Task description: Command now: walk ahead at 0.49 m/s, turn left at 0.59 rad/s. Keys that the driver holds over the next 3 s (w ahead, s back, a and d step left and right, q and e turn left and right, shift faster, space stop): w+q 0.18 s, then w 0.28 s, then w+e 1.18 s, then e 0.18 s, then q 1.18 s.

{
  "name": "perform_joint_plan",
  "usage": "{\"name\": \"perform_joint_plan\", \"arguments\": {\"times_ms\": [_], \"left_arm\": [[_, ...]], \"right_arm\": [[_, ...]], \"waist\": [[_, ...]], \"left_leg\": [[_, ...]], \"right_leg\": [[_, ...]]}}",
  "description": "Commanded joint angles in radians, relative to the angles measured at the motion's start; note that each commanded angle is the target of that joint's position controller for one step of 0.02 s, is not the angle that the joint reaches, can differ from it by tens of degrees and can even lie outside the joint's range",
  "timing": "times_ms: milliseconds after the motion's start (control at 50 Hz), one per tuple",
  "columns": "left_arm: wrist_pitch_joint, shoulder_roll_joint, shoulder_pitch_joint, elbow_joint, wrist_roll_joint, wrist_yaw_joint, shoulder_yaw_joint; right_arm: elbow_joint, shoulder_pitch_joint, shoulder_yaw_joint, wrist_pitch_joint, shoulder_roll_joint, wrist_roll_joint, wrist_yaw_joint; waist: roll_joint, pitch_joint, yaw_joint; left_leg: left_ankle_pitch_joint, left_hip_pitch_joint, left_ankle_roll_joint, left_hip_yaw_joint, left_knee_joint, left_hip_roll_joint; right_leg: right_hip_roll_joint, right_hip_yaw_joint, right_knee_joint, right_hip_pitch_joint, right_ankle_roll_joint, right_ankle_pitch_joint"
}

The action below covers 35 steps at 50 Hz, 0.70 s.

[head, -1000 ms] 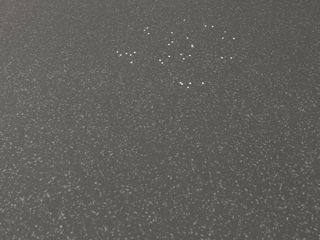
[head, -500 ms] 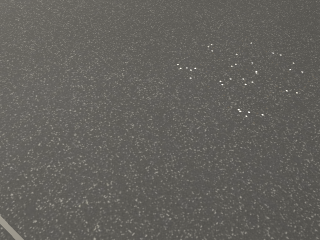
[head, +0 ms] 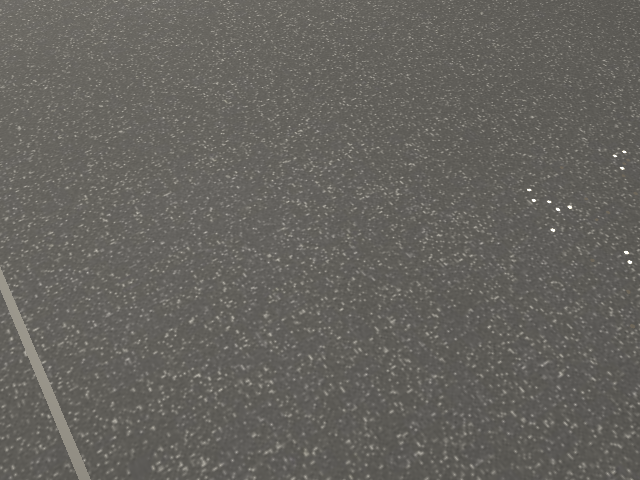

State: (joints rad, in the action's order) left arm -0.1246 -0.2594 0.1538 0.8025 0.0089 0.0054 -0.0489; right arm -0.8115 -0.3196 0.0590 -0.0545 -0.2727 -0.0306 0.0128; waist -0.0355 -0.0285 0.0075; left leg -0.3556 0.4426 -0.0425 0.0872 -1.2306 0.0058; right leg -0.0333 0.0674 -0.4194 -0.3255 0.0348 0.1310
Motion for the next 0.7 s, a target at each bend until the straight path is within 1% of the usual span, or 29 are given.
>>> {"name": "perform_joint_plan", "arguments": {"times_ms": [20, 40, 60, 100, 140, 180, 200, 240, 280, 300, 320, 340, 360, 380, 400, 420, 440, 460, 480, 500, 520, 540, 560, 580, 600, 640, 700], "left_arm": [[-0.014, -0.085, 0.034, -0.021, 0.0, 0.004, -0.024], [-0.018, -0.097, 0.037, -0.011, -0.006, 0.006, -0.029], [-0.021, -0.114, 0.042, -0.003, -0.008, 0.007, -0.035], [-0.018, -0.139, 0.054, 0.008, -0.006, 0.005, -0.044], [-0.011, -0.155, 0.058, 0.013, -0.005, 0.002, -0.048], [-0.002, -0.168, 0.071, 0.017, -0.008, -0.001, -0.049], [0.002, -0.172, 0.093, 0.023, -0.011, -0.001, -0.048], [0.012, -0.186, 0.136, 0.04, -0.023, 0.003, -0.049], [0.024, -0.205, 0.164, 0.06, -0.035, 0.005, -0.052], [0.032, -0.214, 0.171, 0.067, -0.04, 0.005, -0.054], [0.04, -0.224, 0.166, 0.072, -0.043, 0.004, -0.056], [0.047, -0.234, 0.152, 0.074, -0.045, 0.001, -0.056], [0.053, -0.222, 0.148, 0.075, -0.041, -0.002, -0.049], [0.05, -0.182, 0.155, 0.059, -0.022, -0.008, -0.03], [0.028, -0.049, 0.251, 0.014, 0.002, 0.004, 0.014], [-0.003, -0.119, 0.21, 0.035, -0.031, 0.013, 0.001], [-0.012, -0.17, 0.119, 0.001, -0.067, 0.017, -0.016], [-0.015, -0.153, 0.076, -0.011, -0.059, 0.013, -0.01], [-0.008, -0.146, 0.064, -0.004, -0.04, 0.007, -0.012], [0.007, -0.144, 0.09, 0.007, -0.035, 0.008, -0.018], [0.025, -0.127, 0.118, 0.017, -0.038, 0.011, -0.017], [0.04, -0.106, 0.136, 0.025, -0.038, 0.011, -0.015], [0.052, -0.095, 0.135, 0.025, -0.037, 0.008, -0.014], [0.06, -0.088, 0.114, 0.019, -0.037, 0.005, -0.014], [0.064, -0.084, 0.088, 0.011, -0.036, 0.003, -0.015], [0.064, -0.08, 0.047, -0.001, -0.035, 0.003, -0.018], [0.057, -0.065, -0.021, -0.023, -0.029, 0.017, -0.015]], "right_arm": [[0.085, -0.027, 0.014, 0.005, -0.034, -0.005, -0.005], [0.101, -0.008, 0.012, 0.012, -0.025, -0.003, -0.005], [0.12, 0.019, 0.01, 0.016, -0.024, 0.003, -0.004], [0.147, 0.061, 0.009, 0.016, -0.031, 0.009, -0.007], [0.164, 0.103, 0.007, 0.009, -0.034, 0.006, -0.019], [0.188, 0.177, 0.002, 0.0, -0.028, 0.006, -0.034], [0.201, 0.217, -0.002, -0.002, -0.02, 0.009, -0.04], [0.227, 0.276, -0.008, -0.003, -0.013, 0.007, -0.05], [0.254, 0.314, -0.008, -0.004, -0.024, 0.005, -0.057], [0.263, 0.32, -0.004, -0.004, -0.035, 0.007, -0.06], [0.267, 0.304, 0.002, -0.005, -0.052, 0.011, -0.061], [0.254, 0.237, 0.016, -0.007, -0.076, 0.016, -0.061], [0.206, 0.083, 0.044, -0.007, -0.119, 0.017, -0.056], [0.162, -0.096, 0.078, -0.001, -0.197, 0.016, -0.041], [0.152, -0.146, 0.098, -0.001, -0.325, 0.021, -0.031], [0.164, -0.176, 0.073, -0.01, -0.241, 0.02, -0.034], [0.154, -0.127, 0.054, -0.019, -0.19, 0.029, -0.04], [0.16, -0.057, 0.045, -0.023, -0.159, 0.024, -0.042], [0.166, 0.013, 0.034, -0.025, -0.12, 0.026, -0.044], [0.171, 0.054, 0.025, -0.031, -0.086, 0.033, -0.045], [0.167, 0.069, 0.025, -0.039, -0.08, 0.036, -0.045], [0.156, 0.07, 0.027, -0.05, -0.085, 0.035, -0.044], [0.143, 0.068, 0.03, -0.06, -0.093, 0.036, -0.042], [0.131, 0.06, 0.033, -0.066, -0.1, 0.041, -0.037], [0.118, 0.047, 0.035, -0.069, -0.101, 0.046, -0.031], [0.096, 0.026, 0.036, -0.068, -0.1, 0.048, -0.021], [0.081, 0.032, 0.036, -0.068, -0.112, 0.044, -0.011]], "waist": [[0.107, 0.046, -0.002], [0.102, 0.028, 0.0], [0.091, 0.016, 0.0], [0.077, 0.011, -0.006], [0.077, 0.008, -0.018], [0.075, -0.005, -0.045], [0.07, -0.012, -0.063], [0.071, -0.031, -0.086], [0.08, -0.052, -0.088], [0.088, -0.055, -0.08], [0.103, -0.042, -0.058], [0.116, 0.004, -0.006], [0.104, 0.093, 0.076], [0.046, 0.204, 0.149], [-0.237, 0.318, 0.072], [-0.161, 0.44, 0.115], [-0.113, 0.296, 0.112], [-0.064, 0.212, 0.079], [-0.019, 0.155, 0.044], [-0.032, 0.135, 0.006], [-0.037, 0.126, -0.014], [-0.029, 0.115, -0.026], [-0.021, 0.092, -0.034], [-0.015, 0.066, -0.032], [-0.009, 0.043, -0.023], [-0.01, 0.017, -0.009], [-0.019, -0.011, 0.014]], "left_leg": [[0.056, 0.185, 0.002, 0.029, 0.006, 0.123], [0.066, 0.206, 0.004, 0.025, 0.035, 0.134], [0.09, 0.234, 0.008, 0.026, 0.068, 0.141], [0.169, 0.28, 0.018, 0.028, 0.141, 0.147], [0.278, 0.285, 0.018, 0.013, 0.249, 0.144], [0.37, 0.261, 0.013, -0.028, 0.371, 0.132], [0.387, 0.24, 0.01, -0.05, 0.425, 0.122], [0.365, 0.215, 0.0, -0.079, 0.507, 0.103], [0.288, 0.215, -0.02, -0.093, 0.565, 0.086], [0.233, 0.206, -0.034, -0.106, 0.588, 0.072], [0.184, 0.163, -0.051, -0.126, 0.614, 0.05], [0.177, 0.048, -0.071, -0.155, 0.655, 0.013], [0.229, -0.176, -0.097, -0.187, 0.706, -0.04], [0.276, -0.482, -0.135, -0.066, 0.675, 0.029], [0.136, -0.811, -0.303, 0.472, 0.765, 0.317], [0.128, -0.839, -0.346, 0.703, 0.905, 0.393], [0.22, -0.752, -0.292, 0.528, 0.902, 0.356], [0.315, -0.612, -0.257, 0.382, 0.897, 0.311], [0.387, -0.485, -0.232, 0.278, 0.918, 0.277], [0.413, -0.397, -0.215, 0.21, 0.953, 0.25], [0.405, -0.346, -0.214, 0.177, 0.993, 0.242], [0.424, -0.317, -0.22, 0.142, 1.024, 0.241], [0.442, -0.295, -0.219, 0.101, 1.05, 0.24], [0.449, -0.285, -0.214, 0.064, 1.071, 0.239], [0.454, -0.292, -0.207, 0.029, 1.084, 0.236], [0.451, -0.322, -0.182, -0.037, 1.096, 0.225], [0.428, -0.339, -0.144, -0.129, 1.113, 0.206]], "right_leg": [[0.288, -0.265, 0.265, 0.169, 0.173, -0.025], [0.294, -0.23, 0.284, 0.154, 0.181, -0.054], [0.302, -0.203, 0.296, 0.153, 0.19, -0.088], [0.309, -0.143, 0.304, 0.179, 0.195, -0.142], [0.293, -0.069, 0.299, 0.207, 0.178, -0.182], [0.276, 0.0, 0.285, 0.221, 0.156, -0.197], [0.272, 0.017, 0.279, 0.223, 0.15, -0.187], [0.285, 0.026, 0.273, 0.253, 0.144, -0.155], [0.316, 0.02, 0.254, 0.314, 0.137, -0.157], [0.332, 0.02, 0.23, 0.346, 0.132, -0.201], [0.339, 0.029, 0.182, 0.369, 0.123, -0.317], [0.328, 0.056, 0.08, 0.371, 0.105, -0.49], [0.288, 0.102, -0.11, 0.322, 0.079, -0.621], [0.242, 0.127, -0.379, 0.121, 0.033, -0.469], [0.074, 0.104, -0.781, -0.308, -0.036, 0.27], [0.044, -0.116, -0.941, -0.399, -0.026, 0.45], [0.092, -0.128, -0.969, -0.485, -0.01, 0.38], [0.138, -0.118, -0.908, -0.468, 0.0, 0.293], [0.172, -0.119, -0.842, -0.422, -0.003, 0.233], [0.197, -0.133, -0.802, -0.352, -0.003, 0.187], [0.202, -0.136, -0.781, -0.307, -0.007, 0.155], [0.2, -0.135, -0.764, -0.292, -0.014, 0.133], [0.196, -0.142, -0.741, -0.301, -0.021, 0.105], [0.19, -0.155, -0.711, -0.327, -0.027, 0.066], [0.182, -0.173, -0.672, -0.363, -0.032, 0.022], [0.157, -0.198, -0.575, -0.411, -0.037, -0.084], [0.132, -0.161, -0.397, -0.391, -0.03, -0.238]]}}
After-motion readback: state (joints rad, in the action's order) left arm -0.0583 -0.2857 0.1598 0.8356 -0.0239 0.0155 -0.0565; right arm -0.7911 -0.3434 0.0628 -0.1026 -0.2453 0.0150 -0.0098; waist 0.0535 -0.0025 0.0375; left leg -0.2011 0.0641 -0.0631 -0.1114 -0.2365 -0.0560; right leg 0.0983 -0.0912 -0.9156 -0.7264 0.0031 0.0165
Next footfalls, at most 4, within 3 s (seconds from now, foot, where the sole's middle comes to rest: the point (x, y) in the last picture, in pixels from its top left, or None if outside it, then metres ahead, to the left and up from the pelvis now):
0.38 left None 0.34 0.20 -0.77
0.94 right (332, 381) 0.68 0.01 -0.77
1.42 left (270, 271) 0.98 0.16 -0.77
1.92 right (398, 240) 1.08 -0.18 -0.77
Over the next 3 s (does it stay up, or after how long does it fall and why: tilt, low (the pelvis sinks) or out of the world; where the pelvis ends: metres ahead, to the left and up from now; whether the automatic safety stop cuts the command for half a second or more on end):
stays up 1.08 -0.04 0.00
